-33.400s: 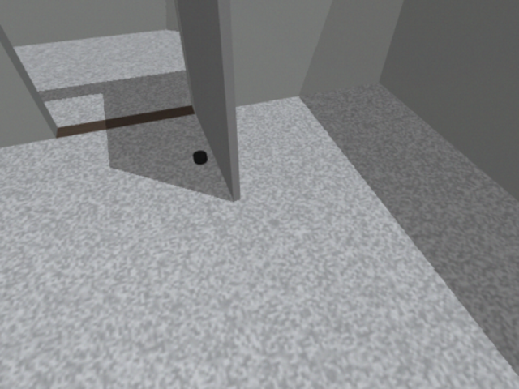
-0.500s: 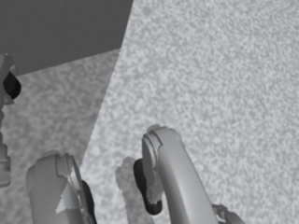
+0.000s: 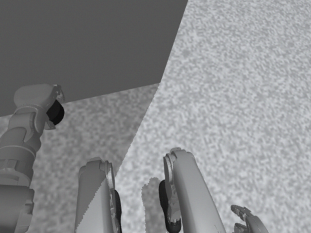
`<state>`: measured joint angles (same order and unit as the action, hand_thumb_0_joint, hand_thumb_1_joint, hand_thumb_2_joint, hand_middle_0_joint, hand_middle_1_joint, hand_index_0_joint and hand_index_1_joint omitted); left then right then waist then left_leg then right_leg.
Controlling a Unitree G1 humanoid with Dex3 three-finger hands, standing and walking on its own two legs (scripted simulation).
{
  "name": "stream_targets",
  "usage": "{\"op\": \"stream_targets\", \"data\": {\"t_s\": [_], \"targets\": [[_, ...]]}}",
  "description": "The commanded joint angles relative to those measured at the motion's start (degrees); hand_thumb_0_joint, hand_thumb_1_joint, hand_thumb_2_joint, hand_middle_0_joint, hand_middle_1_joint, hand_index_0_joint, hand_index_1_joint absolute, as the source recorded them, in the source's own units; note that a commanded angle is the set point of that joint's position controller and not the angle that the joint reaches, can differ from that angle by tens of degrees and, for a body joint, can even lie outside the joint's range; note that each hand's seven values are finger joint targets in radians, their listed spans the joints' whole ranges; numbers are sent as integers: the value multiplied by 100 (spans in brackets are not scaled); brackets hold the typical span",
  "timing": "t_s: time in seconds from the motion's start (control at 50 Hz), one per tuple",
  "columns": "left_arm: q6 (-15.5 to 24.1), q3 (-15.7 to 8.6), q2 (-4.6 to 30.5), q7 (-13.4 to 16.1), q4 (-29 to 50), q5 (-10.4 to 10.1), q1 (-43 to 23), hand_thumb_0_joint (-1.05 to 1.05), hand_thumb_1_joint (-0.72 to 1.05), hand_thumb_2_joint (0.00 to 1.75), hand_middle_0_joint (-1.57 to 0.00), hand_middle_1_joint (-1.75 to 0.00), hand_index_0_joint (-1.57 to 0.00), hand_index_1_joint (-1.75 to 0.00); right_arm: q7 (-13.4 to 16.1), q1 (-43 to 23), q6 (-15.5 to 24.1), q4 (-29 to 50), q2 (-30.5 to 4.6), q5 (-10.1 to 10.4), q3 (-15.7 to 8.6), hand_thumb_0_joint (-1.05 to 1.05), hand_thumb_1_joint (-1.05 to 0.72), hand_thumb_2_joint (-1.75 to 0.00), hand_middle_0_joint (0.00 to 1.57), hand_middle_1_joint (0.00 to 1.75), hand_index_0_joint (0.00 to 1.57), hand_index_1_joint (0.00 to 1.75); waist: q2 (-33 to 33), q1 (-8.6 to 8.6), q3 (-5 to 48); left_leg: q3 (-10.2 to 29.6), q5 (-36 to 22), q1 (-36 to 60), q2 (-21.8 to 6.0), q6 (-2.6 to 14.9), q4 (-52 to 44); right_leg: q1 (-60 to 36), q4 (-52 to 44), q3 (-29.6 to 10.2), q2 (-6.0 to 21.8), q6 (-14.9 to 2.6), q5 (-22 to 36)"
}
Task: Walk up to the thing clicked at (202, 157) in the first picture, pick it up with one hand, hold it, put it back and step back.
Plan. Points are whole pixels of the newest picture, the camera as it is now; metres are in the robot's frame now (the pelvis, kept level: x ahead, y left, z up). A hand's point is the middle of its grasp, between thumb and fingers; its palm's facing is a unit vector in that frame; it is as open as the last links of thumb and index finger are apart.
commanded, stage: lift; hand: left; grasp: from above
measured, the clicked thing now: (47, 111) +0.46 +0.26 -0.14
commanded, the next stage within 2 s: hold in 1.02 s
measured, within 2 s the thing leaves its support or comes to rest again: neither
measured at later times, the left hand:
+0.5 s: hand out of the picture +0.38 +0.25 +0.10, palm faces -0.45 -0.09 -0.89, open 9.5 cm
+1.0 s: hand out of the picture +0.38 +0.24 +0.19, palm faces -0.44 -0.10 -0.89, open 9.5 cm
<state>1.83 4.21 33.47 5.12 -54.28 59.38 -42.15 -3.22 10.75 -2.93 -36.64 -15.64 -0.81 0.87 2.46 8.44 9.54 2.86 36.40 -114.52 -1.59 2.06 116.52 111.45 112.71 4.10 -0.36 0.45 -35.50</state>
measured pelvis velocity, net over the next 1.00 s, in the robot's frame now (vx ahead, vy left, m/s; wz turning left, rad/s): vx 0.07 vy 0.00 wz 0.05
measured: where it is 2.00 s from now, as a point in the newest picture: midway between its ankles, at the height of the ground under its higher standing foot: (143, 221)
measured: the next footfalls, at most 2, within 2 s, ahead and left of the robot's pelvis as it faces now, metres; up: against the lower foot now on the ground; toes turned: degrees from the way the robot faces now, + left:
none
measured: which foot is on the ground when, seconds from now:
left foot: down 0.00-1.00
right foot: down 0.00-1.00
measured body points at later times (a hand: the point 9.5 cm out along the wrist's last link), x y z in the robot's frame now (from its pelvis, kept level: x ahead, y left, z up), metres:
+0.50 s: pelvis +0.03 +0.00 +0.18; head +0.12 +0.02 +0.62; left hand +0.40 +0.25 +0.15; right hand +0.13 -0.26 +0.06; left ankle +0.09 +0.11 -0.41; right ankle +0.10 -0.12 -0.41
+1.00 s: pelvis +0.07 +0.00 +0.28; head +0.13 +0.01 +0.72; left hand +0.40 +0.24 +0.24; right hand +0.16 -0.26 +0.15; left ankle +0.09 +0.11 -0.41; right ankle +0.10 -0.12 -0.41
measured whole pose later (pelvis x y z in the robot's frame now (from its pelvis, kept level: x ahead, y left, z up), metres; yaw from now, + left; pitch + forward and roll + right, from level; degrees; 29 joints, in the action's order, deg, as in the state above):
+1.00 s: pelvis +0.07 +0.00 +0.28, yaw +3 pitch +12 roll -1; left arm -2.1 10.7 21.4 9.7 -51.2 57.3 -21.6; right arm 2.8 15.1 -0.7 -42.5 -13.7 2.1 -2.0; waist 1.7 3.9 5.4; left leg -1.1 23.1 -41.8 -1.3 1.1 52.8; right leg 40.7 50.4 0.2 -0.8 0.4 -21.8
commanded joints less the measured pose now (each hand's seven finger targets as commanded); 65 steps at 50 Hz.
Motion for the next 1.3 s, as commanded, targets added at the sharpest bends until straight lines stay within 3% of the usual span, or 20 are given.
{"op": "stream_targets", "data": {"t_s": [0.0,0.06,0.08,0.16,0.22,0.26,0.36,0.42,0.48,0.52,0.54,0.62,0.68,0.72,0.78,0.92,1.08,1.16,1.24,1.28], "targets": [[-114,-368,1240,271,1418,-89,-1661,0,54,77,-84,-84,-87,-80,225,923,83,276,-1126,106,-491,0,-91,-90,20,30,20,30,1033,2,3779,170,-422,3449,97,0,-2248,-2371,-1710,91,-198,-222,800],[-223,-258,1013,278,1526,-115,-1420,0,53,75,-84,-81,-87,-77,309,812,86,282,-1044,146,-499,0,-90,-90,20,30,20,30,881,-15,3562,166,-313,3811,89,-8,-2672,-2717,-2135,47,-219,-209,713],[-236,-324,1131,295,1714,-133,-1440,0,51,74,-82,-83,-85,-79,340,778,89,284,-1023,168,-499,0,-90,-90,20,30,20,30,901,-48,3601,123,-357,3949,96,-5,-2773,-2914,-2289,20,-219,-206,719],[-352,-215,854,331,1765,-164,-937,0,49,76,-82,-82,-85,-78,449,633,110,240,-882,221,-491,0,-90,-90,20,30,20,30,671,-110,3345,76,-439,4427,116,-14,-3292,-3537,-2890,-43,-231,-189,740],[-382,-235,864,373,1983,-209,-917,0,48,77,-83,-80,-85,-77,537,569,145,195,-831,268,-482,0,-90,-90,20,30,20,30,645,-104,3119,53,-334,4793,127,-21,-3744,-3966,-3350,-123,-218,-180,645],[-398,-146,729,380,1971,-217,-672,0,50,77,-85,-78,-87,-75,601,509,179,170,-804,302,-477,0,-90,-90,20,30,20,30,649,-171,3024,66,-326,5239,125,-45,-4094,-4277,-3649,-150,-237,-188,624],[-420,74,354,438,1613,-237,-345,0,48,78,-84,-77,-86,-75,734,534,297,-12,-699,340,-448,0,-90,-90,20,30,20,30,423,-132,2307,84,-517,5756,120,-86,-4741,-4833,-4404,-250,-244,-190,692],[-402,215,146,469,1401,-258,-88,0,48,73,-84,-73,-86,-71,764,482,358,-36,-676,356,-458,0,-90,-90,20,30,20,30,367,-252,2101,131,-637,6229,105,-111,-5193,-5189,-4759,-248,-249,-199,786],[-353,175,207,521,1399,-233,-145,0,47,74,-83,-77,-85,-74,783,551,424,-90,-674,353,-488,0,-90,-90,20,30,20,30,363,-266,2026,11,-1045,6549,118,-110,-5433,-5670,-5132,-311,-256,-201,1109],[-334,317,-3,565,1273,-235,9,0,51,74,-87,-74,-88,-72,775,535,449,-67,-645,355,-472,0,-90,-90,20,30,20,30,285,-277,1741,-12,-1011,6694,138,-105,-5685,-5846,-5396,-322,-251,-201,1077],[-315,212,111,603,1316,-210,-11,0,52,75,-88,-74,-89,-72,776,531,463,-64,-686,349,-503,0,-90,-90,20,30,20,30,329,-313,1747,-20,-986,6822,126,-112,-5804,-5927,-5497,-330,-248,-198,1068],[-315,243,41,716,1167,-104,80,0,52,77,-88,-76,-89,-74,758,606,491,-108,-678,326,-519,0,-90,-90,20,30,20,30,250,-351,1661,-109,-1418,7222,161,-118,-6100,-6419,-5874,-363,-253,-205,1400],[-352,218,60,788,1298,-116,-102,0,53,75,-87,-76,-89,-74,735,667,492,-152,-709,306,-545,0,-90,-90,20,30,20,30,258,-351,1772,-108,-1843,7708,140,-151,-6342,-6761,-6079,-345,-245,-201,1777],[-413,236,-33,817,1210,-105,155,0,53,76,-87,-78,-89,-75,713,698,473,-152,-688,300,-549,0,-90,-90,20,30,20,30,196,-405,1742,-114,-2130,7873,151,-152,-6473,-7042,-6223,-365,-242,-194,2052],[-444,212,40,814,1190,-142,130,0,55,77,-89,-75,-91,-74,701,634,455,-118,-705,295,-560,0,-90,-90,20,30,20,30,119,-424,1501,-166,-2162,8077,171,-148,-6741,-7274,-6513,-368,-221,-172,2093],[-404,320,-166,677,1272,-223,433,0,53,75,-88,-74,-90,-72,684,601,433,-38,-694,305,-598,0,-90,-90,20,30,20,30,8,-468,1442,-215,-2575,8647,191,-153,-7176,-7849,-6989,-425,-201,-155,2458],[-322,286,-81,639,1566,-212,355,0,54,77,-88,-77,-91,-74,671,549,404,-22,-690,321,-630,0,-89,-90,20,30,20,30,38,-520,1346,-262,-2847,9073,217,-160,-7577,-8335,-7399,-453,-198,-143,2686],[-322,281,-43,591,1599,-198,371,0,53,76,-87,-76,-90,-73,667,544,377,-17,-725,339,-633,0,-89,-90,20,30,20,30,-15,-454,1303,-297,-3131,9285,215,-139,-7692,-8472,-7531,-461,-196,-131,2977],[-280,310,-56,496,1552,-154,566,0,52,77,-88,-76,-90,-73,646,449,338,57,-758,356,-651,0,-89,-90,20,30,20,30,-7,-538,1098,-293,-3058,9494,211,-165,-7912,-8535,-7704,-425,-208,-153,2808],[-262,302,-33,443,1797,-185,384,0,50,76,-85,-78,-88,-75,632,451,338,53,-742,352,-651,0,-90,-90,20,30,20,30,121,-545,1247,-279,-3309,9614,199,-185,-7949,-8665,-7692,-419,-221,-158,2991]]}}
